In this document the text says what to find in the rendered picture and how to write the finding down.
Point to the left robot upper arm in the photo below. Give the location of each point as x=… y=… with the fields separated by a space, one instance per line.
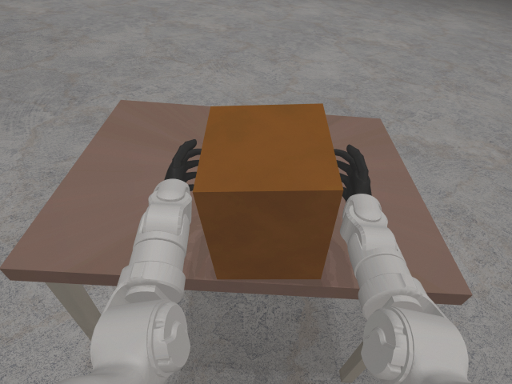
x=138 y=343

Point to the carton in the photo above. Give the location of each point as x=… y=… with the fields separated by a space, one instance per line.
x=268 y=190

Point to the robot left hand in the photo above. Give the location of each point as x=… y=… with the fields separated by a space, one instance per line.
x=179 y=166

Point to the robot left forearm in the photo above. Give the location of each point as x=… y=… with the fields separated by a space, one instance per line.
x=155 y=270

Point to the robot right hand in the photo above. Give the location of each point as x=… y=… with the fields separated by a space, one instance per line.
x=357 y=181

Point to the right robot upper arm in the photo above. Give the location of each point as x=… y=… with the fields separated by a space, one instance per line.
x=402 y=346

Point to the robot right forearm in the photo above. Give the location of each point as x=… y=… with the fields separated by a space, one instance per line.
x=383 y=276

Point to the table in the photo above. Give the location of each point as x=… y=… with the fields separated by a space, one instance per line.
x=85 y=233

